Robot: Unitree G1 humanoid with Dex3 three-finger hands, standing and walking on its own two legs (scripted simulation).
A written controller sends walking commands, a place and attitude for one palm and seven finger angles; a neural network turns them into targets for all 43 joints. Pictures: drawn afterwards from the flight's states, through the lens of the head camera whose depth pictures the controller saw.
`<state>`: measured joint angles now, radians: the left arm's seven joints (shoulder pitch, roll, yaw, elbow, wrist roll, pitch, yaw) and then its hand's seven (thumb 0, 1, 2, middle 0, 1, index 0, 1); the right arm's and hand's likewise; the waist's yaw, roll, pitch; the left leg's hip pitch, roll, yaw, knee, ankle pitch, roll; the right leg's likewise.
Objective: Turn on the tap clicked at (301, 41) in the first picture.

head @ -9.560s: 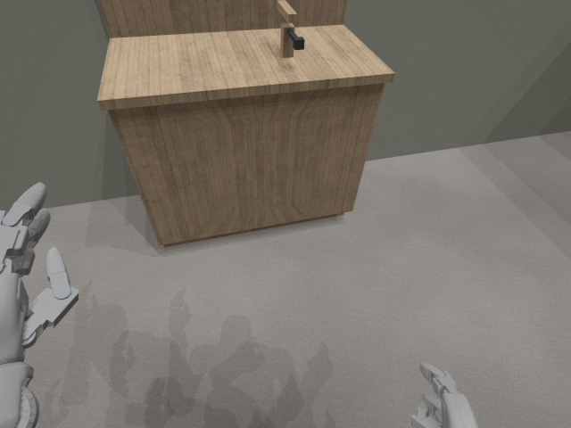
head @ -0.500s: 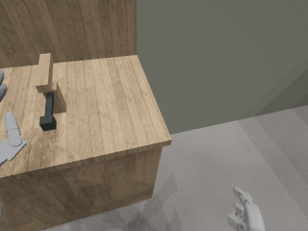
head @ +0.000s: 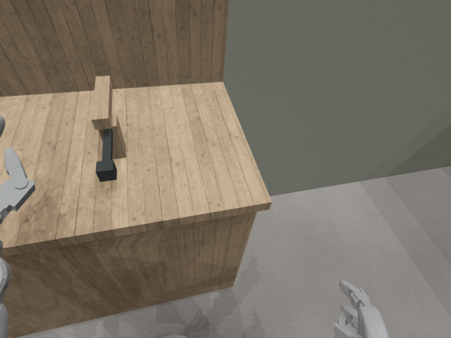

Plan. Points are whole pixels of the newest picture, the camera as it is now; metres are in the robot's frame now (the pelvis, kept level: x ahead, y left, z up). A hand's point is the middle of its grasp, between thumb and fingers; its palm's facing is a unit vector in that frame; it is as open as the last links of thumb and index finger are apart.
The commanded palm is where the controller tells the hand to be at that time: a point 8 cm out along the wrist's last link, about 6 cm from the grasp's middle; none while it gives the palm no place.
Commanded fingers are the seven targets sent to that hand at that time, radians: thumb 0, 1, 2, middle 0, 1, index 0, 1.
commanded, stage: come to a stop and stand still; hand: left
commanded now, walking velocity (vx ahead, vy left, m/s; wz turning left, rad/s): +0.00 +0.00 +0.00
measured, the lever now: (106, 170) +0.35 +0.27 +0.08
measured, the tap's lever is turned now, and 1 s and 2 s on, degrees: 0 0 0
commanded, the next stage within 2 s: look again from close up in 1.24 s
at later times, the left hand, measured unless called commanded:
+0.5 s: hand (19, 215) +0.21 +0.30 +0.15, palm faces +0.45 -0.83 -0.31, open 7.5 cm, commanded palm +0.15 +0.33 +0.18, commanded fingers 0.00 0.90 0.90 -0.20 -0.30 -0.20 -0.30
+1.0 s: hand (56, 182) +0.26 +0.28 +0.15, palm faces +0.41 -0.83 -0.38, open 7.5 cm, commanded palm +0.20 +0.31 +0.18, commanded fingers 0.00 0.90 0.90 -0.20 -0.30 -0.20 -0.30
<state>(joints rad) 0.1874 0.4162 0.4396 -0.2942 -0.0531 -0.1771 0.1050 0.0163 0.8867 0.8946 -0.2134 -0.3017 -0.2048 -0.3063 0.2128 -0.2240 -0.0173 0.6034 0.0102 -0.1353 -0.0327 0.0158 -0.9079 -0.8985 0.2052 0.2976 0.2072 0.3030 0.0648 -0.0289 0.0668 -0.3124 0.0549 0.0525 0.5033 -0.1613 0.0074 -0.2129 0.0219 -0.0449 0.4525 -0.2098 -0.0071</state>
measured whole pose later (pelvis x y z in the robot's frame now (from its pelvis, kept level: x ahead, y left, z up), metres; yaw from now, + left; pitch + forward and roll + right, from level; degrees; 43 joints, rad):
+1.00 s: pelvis +0.05 +0.02 +0.00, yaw +3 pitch +0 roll -1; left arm 0.44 0.36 0.35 -0.46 -0.04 -0.16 0.11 0.02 0.89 0.89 -0.22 -0.30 -0.21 -0.31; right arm 0.19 -0.19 0.01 0.58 0.01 -0.10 -0.04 0.02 -0.91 -0.90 0.20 0.30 0.21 0.30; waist 0.01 -0.01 0.03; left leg -0.26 -0.01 0.03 0.47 -0.22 0.04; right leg -0.13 0.01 0.01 0.39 -0.26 0.02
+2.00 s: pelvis +0.04 +0.01 +0.00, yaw +1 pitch +0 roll -1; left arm 0.40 0.36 0.37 -0.48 -0.06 -0.14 0.12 0.02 0.89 0.89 -0.21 -0.30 -0.20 -0.31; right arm 0.18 -0.15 0.01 0.55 0.02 -0.08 -0.03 0.01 -0.91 -0.90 0.20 0.30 0.21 0.30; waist 0.04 -0.03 0.07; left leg -0.27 0.01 0.05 0.47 -0.20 0.03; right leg -0.19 0.02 0.03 0.46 -0.27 0.00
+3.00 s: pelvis +0.04 -0.03 +0.00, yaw +1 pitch +1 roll -2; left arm 0.46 0.39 0.37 -0.56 -0.09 -0.12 0.09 0.02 0.89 0.89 -0.21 -0.30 -0.20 -0.31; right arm 0.21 -0.18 -0.01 0.55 0.01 -0.05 -0.05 0.02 -0.91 -0.90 0.21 0.30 0.21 0.30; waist 0.00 0.00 0.05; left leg -0.33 0.09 0.00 0.56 -0.24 -0.04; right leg -0.21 0.10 -0.02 0.48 -0.28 -0.06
